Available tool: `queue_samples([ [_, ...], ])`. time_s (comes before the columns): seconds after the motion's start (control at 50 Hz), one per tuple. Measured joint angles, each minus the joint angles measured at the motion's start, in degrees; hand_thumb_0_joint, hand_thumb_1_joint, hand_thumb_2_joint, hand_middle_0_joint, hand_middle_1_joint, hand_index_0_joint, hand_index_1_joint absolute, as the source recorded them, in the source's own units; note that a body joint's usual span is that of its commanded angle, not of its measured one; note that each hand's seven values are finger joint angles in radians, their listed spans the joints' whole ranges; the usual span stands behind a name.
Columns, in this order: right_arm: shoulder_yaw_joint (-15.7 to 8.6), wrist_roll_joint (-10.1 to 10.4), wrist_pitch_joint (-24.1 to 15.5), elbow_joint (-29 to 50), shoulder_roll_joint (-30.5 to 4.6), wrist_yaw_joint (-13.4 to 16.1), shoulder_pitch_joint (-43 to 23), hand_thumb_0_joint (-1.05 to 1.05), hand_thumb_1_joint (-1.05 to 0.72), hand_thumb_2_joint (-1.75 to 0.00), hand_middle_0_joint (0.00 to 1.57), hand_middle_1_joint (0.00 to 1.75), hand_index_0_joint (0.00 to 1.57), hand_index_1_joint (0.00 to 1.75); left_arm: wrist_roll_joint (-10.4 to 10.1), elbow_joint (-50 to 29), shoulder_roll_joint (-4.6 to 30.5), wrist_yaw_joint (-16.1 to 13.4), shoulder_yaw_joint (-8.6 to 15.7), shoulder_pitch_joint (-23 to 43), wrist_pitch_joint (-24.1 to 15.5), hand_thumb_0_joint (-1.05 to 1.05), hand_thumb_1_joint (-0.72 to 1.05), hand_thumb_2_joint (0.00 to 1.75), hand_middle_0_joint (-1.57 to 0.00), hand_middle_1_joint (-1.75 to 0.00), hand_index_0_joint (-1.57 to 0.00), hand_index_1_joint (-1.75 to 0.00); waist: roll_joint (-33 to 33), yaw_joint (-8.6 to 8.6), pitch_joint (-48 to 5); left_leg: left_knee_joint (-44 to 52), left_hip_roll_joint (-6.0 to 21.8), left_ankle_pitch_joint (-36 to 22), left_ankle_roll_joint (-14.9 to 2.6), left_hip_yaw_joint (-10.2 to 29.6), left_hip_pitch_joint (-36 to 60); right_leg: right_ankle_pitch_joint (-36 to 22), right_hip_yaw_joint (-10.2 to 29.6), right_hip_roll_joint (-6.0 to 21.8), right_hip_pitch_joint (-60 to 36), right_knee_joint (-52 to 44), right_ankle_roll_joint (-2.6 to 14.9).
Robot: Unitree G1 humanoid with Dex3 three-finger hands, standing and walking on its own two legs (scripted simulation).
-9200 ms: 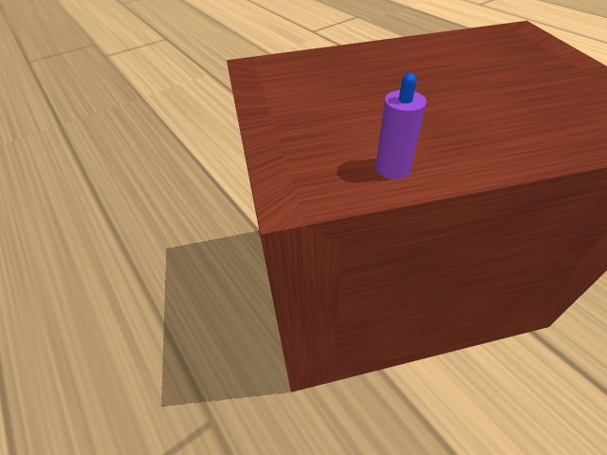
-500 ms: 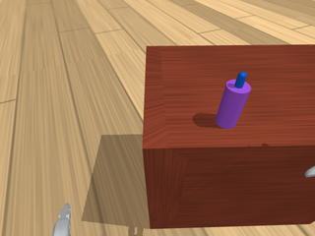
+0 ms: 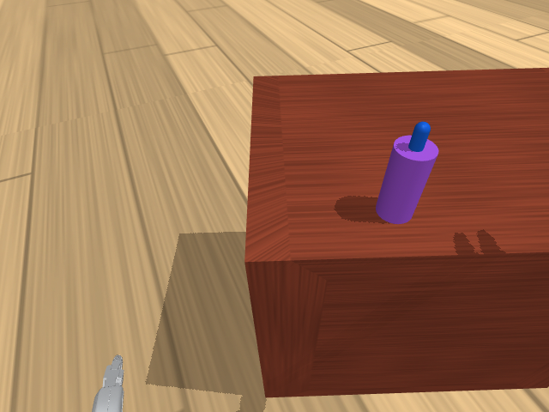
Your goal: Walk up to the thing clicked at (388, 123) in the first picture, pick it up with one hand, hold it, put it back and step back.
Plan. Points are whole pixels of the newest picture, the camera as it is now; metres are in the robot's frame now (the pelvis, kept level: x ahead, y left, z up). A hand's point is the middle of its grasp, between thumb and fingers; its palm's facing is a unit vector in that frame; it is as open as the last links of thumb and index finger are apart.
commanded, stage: go down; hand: right
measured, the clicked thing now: (407, 172) +0.45 -0.20 +0.12
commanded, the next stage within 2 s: none
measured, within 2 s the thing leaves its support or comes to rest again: neither
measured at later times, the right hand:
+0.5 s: hand out of the picture +0.33 -0.37 +0.20, palm faces +0.19 +0.98 -0.07, open 17.7 cm
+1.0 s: hand out of the picture +0.35 -0.38 +0.20, palm faces +0.18 +0.98 +0.00, open 17.7 cm
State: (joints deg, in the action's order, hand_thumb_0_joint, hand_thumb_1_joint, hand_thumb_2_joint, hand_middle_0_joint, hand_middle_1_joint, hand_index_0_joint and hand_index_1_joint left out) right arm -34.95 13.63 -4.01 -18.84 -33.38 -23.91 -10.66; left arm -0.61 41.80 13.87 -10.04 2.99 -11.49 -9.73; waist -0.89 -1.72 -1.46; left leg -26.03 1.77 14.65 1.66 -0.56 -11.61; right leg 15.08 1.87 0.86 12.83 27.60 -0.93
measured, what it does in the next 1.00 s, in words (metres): stands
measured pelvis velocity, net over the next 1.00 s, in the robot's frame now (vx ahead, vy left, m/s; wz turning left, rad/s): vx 0.00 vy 0.00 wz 0.01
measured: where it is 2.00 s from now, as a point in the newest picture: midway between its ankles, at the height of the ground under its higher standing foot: outside the picture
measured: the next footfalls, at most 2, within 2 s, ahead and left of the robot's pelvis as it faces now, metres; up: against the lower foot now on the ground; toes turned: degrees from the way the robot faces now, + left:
none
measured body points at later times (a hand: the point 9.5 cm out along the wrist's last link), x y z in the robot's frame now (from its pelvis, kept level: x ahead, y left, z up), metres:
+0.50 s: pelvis +0.00 +0.00 +0.00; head +0.01 +0.00 +0.45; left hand +0.15 +0.27 -0.08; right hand +0.32 -0.42 +0.20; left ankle -0.01 +0.14 -0.74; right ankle +0.00 -0.13 -0.74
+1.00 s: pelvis +0.00 +0.00 -0.01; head +0.02 -0.01 +0.44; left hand +0.15 +0.26 -0.08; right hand +0.34 -0.44 +0.20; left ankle -0.01 +0.14 -0.74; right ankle +0.00 -0.13 -0.74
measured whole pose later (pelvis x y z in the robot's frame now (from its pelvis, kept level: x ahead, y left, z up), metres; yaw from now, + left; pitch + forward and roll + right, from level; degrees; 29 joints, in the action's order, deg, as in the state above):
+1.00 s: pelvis +0.00 +0.00 -0.01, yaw +1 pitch +6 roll +1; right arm -36.2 12.5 5.0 -53.3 -49.6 -35.6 -34.1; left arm -0.4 36.5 15.6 -12.9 -2.7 -14.1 -12.9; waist -0.8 1.9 -4.1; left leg -28.4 1.0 14.7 1.7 -0.4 -19.4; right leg 16.6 1.8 1.6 21.5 32.3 -0.8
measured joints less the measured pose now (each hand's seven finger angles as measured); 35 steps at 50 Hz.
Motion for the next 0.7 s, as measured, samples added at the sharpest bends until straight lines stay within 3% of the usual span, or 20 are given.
queue_samples([
  [0.1,-0.15,0.31,2.77,-6.55,-3.05,-3.06,-4.96,-0.02,0.57,-0.05,0.05,0.05,0.05,0.05,0.11,-1.68,-0.55,-0.73,-1.60,0.06,-1.44,-0.01,-0.53,0.05,-0.05,-0.05,-0.06,-0.04,-0.21,0.71,-0.64,-0.05,0.03,-0.09,-0.06,-0.36,-0.72,-0.21,0.37,-0.04,0.88,0.08,-0.04],
  [0.24,-0.90,0.89,5.44,-14.81,-6.65,-6.57,-9.50,-0.02,0.58,-0.05,0.04,0.05,0.05,0.05,0.10,-1.88,0.34,-0.80,-2.05,-2.33,-2.65,-0.01,-0.53,0.05,-0.06,-0.05,-0.06,-0.05,-0.92,1.42,-1.41,-0.58,0.01,-0.04,0.01,-0.07,-2.31,-0.06,0.10,-0.02,2.35,0.60,0.05],
  [0.44,-1.41,-0.14,5.14,-22.88,-9.79,-8.46,-16.18,-0.02,0.60,-0.06,0.04,0.06,0.05,0.05,0.08,-1.55,1.62,-2.08,-3.42,-1.50,-2.67,-0.01,-0.54,0.06,-0.06,-0.05,-0.06,-0.05,0.03,1.81,-0.87,-1.70,-0.43,-0.18,-0.15,0.23,-5.01,0.16,-0.13,0.39,5.09,2.14,-0.07],
  [0.7,-1.16,-0.68,7.53,-28.58,-13.23,-10.38,-18.82,-0.02,0.60,-0.05,0.04,0.05,0.05,0.05,0.24,-4.20,0.72,-2.36,-5.39,-2.97,-3.41,-0.01,-0.54,0.06,-0.06,-0.05,-0.05,-0.05,0.14,2.40,-2.15,-1.72,-0.51,0.11,-0.06,-0.16,-5.49,0.84,0.26,0.45,6.15,3.10,0.05],
])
